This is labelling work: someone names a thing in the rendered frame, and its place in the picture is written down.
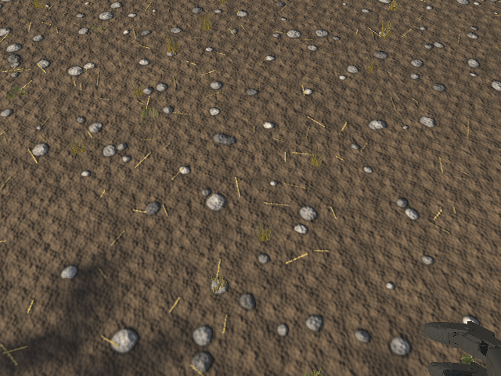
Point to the right robot hand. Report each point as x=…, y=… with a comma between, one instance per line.
x=476, y=340

